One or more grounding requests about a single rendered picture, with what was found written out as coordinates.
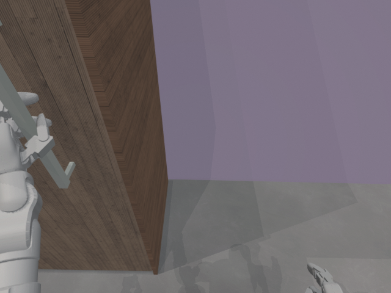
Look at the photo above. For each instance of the handle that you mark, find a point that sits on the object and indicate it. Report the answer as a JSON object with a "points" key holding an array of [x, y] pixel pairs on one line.
{"points": [[23, 119]]}

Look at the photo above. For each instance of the wardrobe door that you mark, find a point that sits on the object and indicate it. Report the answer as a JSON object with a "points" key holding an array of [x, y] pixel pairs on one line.
{"points": [[91, 224]]}

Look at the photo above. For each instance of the robot left hand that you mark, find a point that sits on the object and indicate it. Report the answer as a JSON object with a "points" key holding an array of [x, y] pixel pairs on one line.
{"points": [[11, 159]]}

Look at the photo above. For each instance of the robot right hand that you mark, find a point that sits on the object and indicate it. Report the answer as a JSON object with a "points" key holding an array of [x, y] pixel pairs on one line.
{"points": [[324, 279]]}

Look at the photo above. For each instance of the left robot forearm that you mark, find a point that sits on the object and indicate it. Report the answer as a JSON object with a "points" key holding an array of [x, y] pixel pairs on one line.
{"points": [[20, 233]]}

